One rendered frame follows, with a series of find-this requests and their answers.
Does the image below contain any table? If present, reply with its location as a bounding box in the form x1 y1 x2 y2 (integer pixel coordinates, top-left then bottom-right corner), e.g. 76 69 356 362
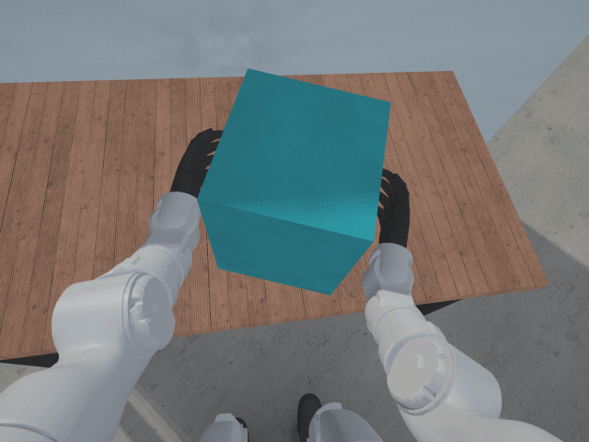
0 71 549 367

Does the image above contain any robot left upper arm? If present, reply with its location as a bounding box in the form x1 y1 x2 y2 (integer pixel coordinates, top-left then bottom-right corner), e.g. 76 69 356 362
0 272 176 442

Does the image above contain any robot right upper arm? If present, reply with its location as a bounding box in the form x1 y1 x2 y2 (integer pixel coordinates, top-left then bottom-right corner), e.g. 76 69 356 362
387 336 563 442

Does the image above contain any robot left hand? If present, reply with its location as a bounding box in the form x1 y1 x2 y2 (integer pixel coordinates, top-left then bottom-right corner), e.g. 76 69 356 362
170 128 223 198

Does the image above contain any right robot forearm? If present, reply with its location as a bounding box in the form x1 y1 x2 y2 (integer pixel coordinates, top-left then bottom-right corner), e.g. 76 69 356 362
362 243 446 375

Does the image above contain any left robot forearm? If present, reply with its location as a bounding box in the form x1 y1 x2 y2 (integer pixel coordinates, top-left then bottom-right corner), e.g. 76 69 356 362
52 192 201 353

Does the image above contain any left robot shin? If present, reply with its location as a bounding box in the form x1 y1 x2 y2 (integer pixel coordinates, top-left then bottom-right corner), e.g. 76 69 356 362
214 413 239 424

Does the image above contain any carton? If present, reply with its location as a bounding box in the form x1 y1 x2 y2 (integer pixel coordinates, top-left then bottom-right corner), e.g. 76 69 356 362
197 68 391 295

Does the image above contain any right robot foot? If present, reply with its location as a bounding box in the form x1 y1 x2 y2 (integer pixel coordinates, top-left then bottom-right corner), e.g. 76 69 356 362
297 393 321 442

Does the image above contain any robot right hand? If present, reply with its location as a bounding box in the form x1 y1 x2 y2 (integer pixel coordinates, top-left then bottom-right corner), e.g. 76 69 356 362
377 169 410 248

